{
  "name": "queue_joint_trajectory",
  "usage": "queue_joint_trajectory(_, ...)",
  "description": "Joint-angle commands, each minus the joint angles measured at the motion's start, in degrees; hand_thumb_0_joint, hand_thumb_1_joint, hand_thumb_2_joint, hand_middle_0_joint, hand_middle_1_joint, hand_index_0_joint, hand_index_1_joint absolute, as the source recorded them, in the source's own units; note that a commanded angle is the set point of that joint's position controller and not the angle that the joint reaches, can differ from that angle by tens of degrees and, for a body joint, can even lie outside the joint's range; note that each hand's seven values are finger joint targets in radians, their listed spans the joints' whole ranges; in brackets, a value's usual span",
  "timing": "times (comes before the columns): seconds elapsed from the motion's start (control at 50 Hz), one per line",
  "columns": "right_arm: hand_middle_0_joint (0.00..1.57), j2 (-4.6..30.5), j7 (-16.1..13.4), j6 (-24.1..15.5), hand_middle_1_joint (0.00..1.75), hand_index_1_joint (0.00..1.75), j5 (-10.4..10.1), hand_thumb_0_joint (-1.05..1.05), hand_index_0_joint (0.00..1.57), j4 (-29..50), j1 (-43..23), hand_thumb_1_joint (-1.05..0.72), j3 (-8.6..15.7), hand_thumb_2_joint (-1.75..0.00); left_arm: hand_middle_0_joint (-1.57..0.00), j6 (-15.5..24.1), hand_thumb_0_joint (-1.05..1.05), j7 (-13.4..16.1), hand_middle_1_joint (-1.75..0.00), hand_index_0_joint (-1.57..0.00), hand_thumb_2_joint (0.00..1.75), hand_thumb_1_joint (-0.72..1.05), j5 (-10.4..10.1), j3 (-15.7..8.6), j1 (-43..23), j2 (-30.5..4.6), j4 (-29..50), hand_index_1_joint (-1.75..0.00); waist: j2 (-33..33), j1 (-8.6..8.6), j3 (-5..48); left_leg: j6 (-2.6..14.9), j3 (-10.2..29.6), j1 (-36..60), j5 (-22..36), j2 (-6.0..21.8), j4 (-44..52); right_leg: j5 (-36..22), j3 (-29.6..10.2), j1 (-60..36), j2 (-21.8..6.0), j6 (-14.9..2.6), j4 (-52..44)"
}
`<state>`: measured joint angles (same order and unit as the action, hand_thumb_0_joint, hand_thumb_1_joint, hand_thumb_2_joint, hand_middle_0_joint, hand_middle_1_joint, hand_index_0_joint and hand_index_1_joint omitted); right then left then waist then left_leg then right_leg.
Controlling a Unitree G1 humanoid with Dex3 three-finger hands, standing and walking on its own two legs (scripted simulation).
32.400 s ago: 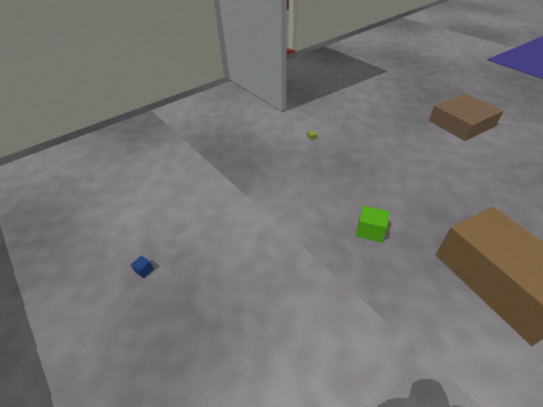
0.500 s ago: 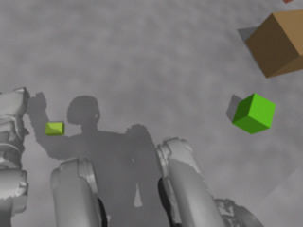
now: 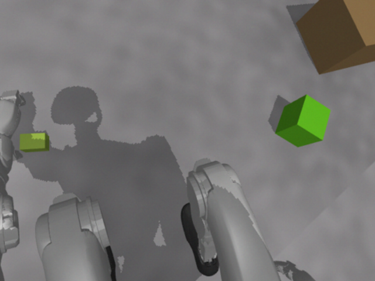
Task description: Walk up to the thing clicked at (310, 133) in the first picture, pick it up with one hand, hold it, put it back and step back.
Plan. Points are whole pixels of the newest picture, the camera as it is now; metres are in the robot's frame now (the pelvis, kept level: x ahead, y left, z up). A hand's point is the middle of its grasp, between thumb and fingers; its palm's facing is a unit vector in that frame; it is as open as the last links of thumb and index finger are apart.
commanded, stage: home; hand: left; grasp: from above
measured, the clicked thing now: (35, 142) +0.48 +0.27 -0.30
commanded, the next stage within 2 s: none
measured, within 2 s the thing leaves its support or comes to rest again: neither
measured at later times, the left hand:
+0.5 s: hand out of the picture +0.34 +0.26 +0.02, palm faces -0.30 -0.59 -0.75, open 8.1 cm
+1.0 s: hand out of the picture +0.24 +0.21 +0.24, palm faces +0.13 -0.95 -0.30, open 7.4 cm
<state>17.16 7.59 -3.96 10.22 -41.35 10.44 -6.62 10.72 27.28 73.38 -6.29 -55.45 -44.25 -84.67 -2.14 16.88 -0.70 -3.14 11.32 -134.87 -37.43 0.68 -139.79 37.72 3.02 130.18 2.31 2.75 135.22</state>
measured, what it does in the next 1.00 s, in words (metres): rises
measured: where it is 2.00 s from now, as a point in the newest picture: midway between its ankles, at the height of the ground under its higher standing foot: (158, 269)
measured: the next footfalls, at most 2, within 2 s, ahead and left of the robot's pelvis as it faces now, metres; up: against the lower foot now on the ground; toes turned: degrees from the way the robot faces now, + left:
none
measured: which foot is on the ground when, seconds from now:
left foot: down 0.00-1.00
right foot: down 0.00-1.00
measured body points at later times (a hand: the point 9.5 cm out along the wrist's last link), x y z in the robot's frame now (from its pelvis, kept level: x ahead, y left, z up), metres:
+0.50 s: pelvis +0.00 +0.00 +0.13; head +0.18 +0.04 +0.55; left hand +0.35 +0.29 +0.06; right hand +0.17 -0.26 +0.02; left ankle +0.08 +0.14 -0.28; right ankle +0.11 -0.13 -0.28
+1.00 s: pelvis +0.04 +0.00 +0.31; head +0.12 +0.02 +0.76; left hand +0.23 +0.26 +0.26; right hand +0.25 -0.21 +0.23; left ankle +0.08 +0.14 -0.28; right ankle +0.10 -0.13 -0.28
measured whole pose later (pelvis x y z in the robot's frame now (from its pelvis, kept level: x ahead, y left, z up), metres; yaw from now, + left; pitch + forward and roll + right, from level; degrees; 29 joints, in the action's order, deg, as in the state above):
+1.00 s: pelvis +0.04 +0.00 +0.31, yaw +8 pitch +20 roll -3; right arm 11.4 -5.9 -6.5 -2.6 -31.3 10.5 -2.7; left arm -23.1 4.8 0.6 -1.9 13.0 -14.8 -3.9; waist 2.5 3.8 11.6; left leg -2.3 5.1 -68.7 -32.2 2.8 -80.6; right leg 33.0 2.7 65.1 -0.5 1.1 77.9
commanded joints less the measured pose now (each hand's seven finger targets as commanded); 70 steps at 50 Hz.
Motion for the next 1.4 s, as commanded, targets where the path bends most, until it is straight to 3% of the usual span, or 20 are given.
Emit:
queue_joint_trajectory(0.0, 0.20, 14.4, 0.5, -1.4, 0.30, 0.30, -0.7, 0.00, 0.20, 1.4, 9.2, -0.88, 7.4, -0.89, -0.30, -2.5, 0.00, 3.2, -0.73, -0.31, 0.76, -0.21, -4.8, -2.4, -16.0, -13.7, 21.8, -0.74, 30.1, -4.27, 55.6, 2.84, -9.2, 42.0, 13.8, 0.1, 16.3, -16.8, 6.2, -23.6, 0.6, -5.09, -13.0)
queue_joint_trajectory(0.04, 0.20, 14.1, 0.7, -0.9, 0.30, 0.30, -1.5, 0.00, 0.20, 0.9, 10.8, -0.89, 8.7, -0.90, -0.23, -4.3, 0.00, 2.0, -0.57, -0.21, 0.86, -0.05, -7.0, -2.3, -13.4, -12.3, 24.5, -0.59, 28.4, -4.99, 57.0, 3.21, -9.6, 41.1, 14.3, 0.3, 17.4, -17.7, 5.5, -26.3, 0.7, -4.84, -15.2)
queue_joint_trajectory(0.08, 0.20, 13.7, 0.8, -0.5, 0.30, 0.30, -2.3, 0.00, 0.20, 0.0, 12.4, -0.89, 9.6, -0.90, -0.22, -6.1, 0.00, 0.1, -0.52, -0.20, 0.83, 0.01, -9.3, -2.3, -12.7, -11.5, 26.7, -0.54, 25.3, -5.58, 57.2, 3.79, -10.2, 40.0, 14.6, 0.5, 18.0, -18.5, 4.7, -28.8, 0.9, -4.45, -17.5)
queue_joint_trajectory(0.16, 0.20, 12.5, 0.9, 0.5, 0.30, 0.30, -4.3, 0.00, 0.20, -0.2, 13.7, -0.89, 11.1, -0.90, -0.21, -9.7, 0.00, -5.3, -0.44, -0.20, 0.84, 0.28, -15.7, -0.1, -4.6, -4.2, 27.8, -0.46, 20.9, -7.87, 55.1, 4.18, -10.5, 40.1, 15.0, 0.1, 21.9, -18.0, 4.3, -31.5, 0.9, -4.46, -21.3)
queue_joint_trajectory(0.2, 0.20, 11.9, 0.9, 1.2, 0.30, 0.30, -5.7, 0.00, 0.20, 1.1, 13.3, -0.89, 11.5, -0.90, -0.20, -11.2, 0.00, -8.4, -0.39, -0.19, 0.84, 0.43, -19.6, 0.2, 2.2, -1.7, 30.8, -0.40, 17.0, -9.10, 52.6, 4.55, -10.3, 39.3, 14.5, -0.2, 24.7, -17.3, 4.2, -34.1, 0.8, -4.42, -23.9)
queue_joint_trajectory(0.26, 0.20, 11.4, 0.4, 2.3, 0.30, 0.30, -7.4, 0.00, 0.20, 3.9, 10.2, -0.90, 11.9, -0.90, -0.19, -13.1, 0.00, -14.4, -0.32, -0.19, 0.85, 0.67, -26.0, 2.0, 11.0, 3.3, 35.4, -0.32, 10.5, -9.34, 45.3, 4.96, -8.6, 37.9, 10.4, -0.2, 29.4, -13.4, 4.1, -34.2, 0.6, -4.48, -27.2)
queue_joint_trajectory(0.32, 0.20, 10.8, -0.5, 3.1, 0.30, 0.30, -8.5, 0.00, 0.20, 7.1, 7.5, -0.90, 12.2, -0.90, -0.20, -14.0, 0.00, -19.7, -0.30, -0.20, 0.90, 0.90, -31.5, 1.7, 17.1, 4.0, 44.5, -0.30, 5.3, -10.74, 43.8, 5.56, -8.9, 36.9, 8.5, -0.2, 31.8, -12.1, 2.8, -39.3, 0.7, -4.21, -31.6)
queue_joint_trajectory(0.38, 0.20, 9.0, -1.4, 2.8, 0.30, 0.30, -9.3, 0.00, 0.20, 10.3, 3.9, -0.90, 12.2, -0.90, -0.20, -14.1, 0.00, -22.6, -0.30, -0.20, 0.90, 0.90, -37.7, 3.3, 21.7, 7.7, 55.6, -0.30, 3.8, -11.57, 42.0, 5.52, -9.4, 38.5, 4.3, -0.2, 36.0, -7.7, 1.6, -42.9, 0.4, -4.06, -36.5)
queue_joint_trajectory(0.44, 0.20, 8.5, -3.1, 2.0, 0.30, 0.30, -9.9, 0.00, 0.20, 11.8, 1.6, -0.90, 12.8, -0.90, -0.20, -13.5, 0.00, -23.2, -0.30, -0.20, 0.90, 0.90, -42.1, 1.4, 23.3, 7.8, 66.5, -0.30, 7.2, -12.91, 41.9, 4.85, -8.6, 45.1, 0.4, 0.0, 40.5, -4.0, 0.9, -42.7, -0.1, -4.53, -39.8)
queue_joint_trajectory(0.5, 0.20, 7.8, -4.8, 1.1, 0.30, 0.30, -10.6, 0.00, 0.20, 12.6, -0.4, -0.90, 12.2, -0.90, -0.20, -14.1, 0.00, -22.4, -0.30, -0.20, 0.90, 0.90, -44.4, 1.4, 27.3, 9.8, 71.3, -0.30, 10.8, -12.85, 40.5, 4.29, -7.4, 51.5, -1.8, 0.5, 45.8, -3.1, 0.5, -42.8, -0.5, -4.40, -41.8)
queue_joint_trajectory(0.56, 0.20, 7.4, -6.6, 0.0, 0.30, 0.30, -11.1, 0.00, 0.20, 13.3, -2.2, -0.90, 11.9, -0.90, -0.20, -15.8, 0.00, -21.5, -0.30, -0.20, 0.90, 0.90, -48.2, 0.5, 32.0, 11.0, 76.9, -0.30, 12.8, -13.59, 40.1, 4.01, -6.7, 57.7, -4.4, 0.8, 51.3, -1.5, 0.2, -45.6, -0.8, -4.23, -45.4)
queue_joint_trajectory(0.58, 0.20, 7.0, -7.1, -0.5, 0.30, 0.30, -11.3, 0.00, 0.20, 13.7, -2.6, -0.90, 11.7, -0.90, -0.20, -16.7, 0.00, -21.6, -0.30, -0.20, 0.90, 0.90, -49.9, 2.0, 34.6, 13.2, 77.8, -0.30, 12.4, -12.96, 39.0, 3.97, -6.7, 58.7, -4.7, 0.7, 52.5, -1.0, 0.0, -46.7, -0.8, -4.21, -46.8)
queue_joint_trajectory(0.62, 0.20, 7.1, -8.1, -1.2, 0.30, 0.30, -11.6, 0.00, 0.20, 14.0, -3.4, -0.90, 11.5, -0.90, -0.20, -18.8, 0.00, -21.9, -0.30, -0.20, 0.90, 0.90, -52.9, 3.0, 38.0, 15.0, 80.5, -0.30, 11.7, -12.87, 38.6, 3.90, -6.3, 62.2, -4.1, 0.6, 55.1, -1.4, -0.1, -48.7, -1.0, -4.09, -49.5)
queue_joint_trajectory(0.64, 0.20, 7.1, -8.7, -1.5, 0.30, 0.30, -11.7, 0.00, 0.20, 14.1, -3.7, -0.90, 11.4, -0.90, -0.20, -20.1, 0.00, -21.8, -0.30, -0.20, 0.90, 0.90, -54.7, 1.9, 39.8, 14.4, 80.8, -0.30, 11.3, -13.19, 38.5, 3.87, -6.3, 64.0, -3.5, 0.6, 56.2, -1.8, -0.3, -50.3, -1.2, -3.98, -51.0)
queue_joint_trajectory(0.66, 0.20, 6.8, -9.1, -1.9, 0.30, 0.30, -11.9, 0.00, 0.20, 14.2, -3.9, -0.90, 11.1, -0.90, -0.20, -21.3, 0.00, -22.2, -0.30, -0.20, 0.90, 0.90, -56.3, 3.4, 43.4, 16.4, 80.3, -0.30, 10.8, -12.65, 36.3, 3.77, -6.2, 64.8, -3.0, 0.6, 57.5, -2.0, -0.2, -50.8, -1.2, -3.89, -52.2)
queue_joint_trajectory(0.78, 0.20, 4.8, -11.3, -3.9, 0.30, 0.30, -12.3, 0.00, 0.20, 16.4, -4.3, -0.90, 9.7, -0.90, -0.20, -26.4, 0.00, -22.3, -0.30, -0.20, 0.90, 0.90, -66.8, 2.0, 53.2, 18.1, 87.7, -0.30, 8.3, -12.55, 32.5, 4.07, -7.2, 71.8, -0.2, 0.2, 64.2, -3.3, -1.3, -62.1, -1.4, -3.60, -61.8)
queue_joint_trajectory(0.98, 0.20, 2.3, -15.8, -6.7, 0.30, 0.30, -12.9, 0.00, 0.20, 17.6, 0.6, -0.90, 7.5, -0.90, -0.20, -33.0, 0.00, -21.9, -0.30, -0.20, 0.90, 0.90, -75.3, -0.4, 69.2, 23.9, 93.5, -0.30, 6.8, -12.96, 26.2, 3.56, -7.3, 86.4, 14.1, 0.2, 77.4, -15.2, -0.8, -80.3, -1.3, -3.33, -75.1)
queue_joint_trajectory(1.08, 0.20, 1.7, -17.7, -8.5, 0.30, 0.30, -12.4, 0.00, 0.20, 19.3, 2.9, -0.90, 7.3, -0.90, -0.20, -34.7, 0.00, -22.6, -0.30, -0.20, 0.90, 0.90, -77.4, -0.9, 76.4, 25.2, 99.1, -0.30, 7.5, -13.60, 22.5, 3.52, -8.6, 93.1, 19.4, -0.3, 83.0, -20.0, -0.3, -88.0, -1.2, -2.96, -82.3)
queue_joint_trajectory(1.26, 0.20, 1.3, -19.2, -11.2, 0.30, 0.30, -11.4, 0.00, 0.20, 20.2, 4.2, -0.90, 7.6, -0.90, -0.20, -36.1, 0.00, -24.5, -0.30, -0.20, 0.90, 0.90, -77.0, 0.7, 84.7, 27.0, 103.9, -0.30, 5.3, -13.74, 16.3, 3.59, -8.8, 99.5, 23.2, -0.5, 89.3, -22.7, 0.8, -93.6, -1.0, -2.70, -88.7)
queue_joint_trajectory(1.38, 0.20, 2.0, -19.1, -12.8, 0.30, 0.30, -10.8, 0.00, 0.20, 20.3, 3.1, -0.90, 8.0, -0.90, -0.20, -35.8, 0.00, -25.9, -0.30, -0.20, 0.90, 0.90, -76.7, 0.8, 83.3, 26.7, 103.6, -0.30, 4.0, -13.50, 12.6, 3.61, -9.1, 99.9, 20.1, -0.5, 91.2, -19.4, 1.6, -93.2, -1.1, -2.38, -90.2)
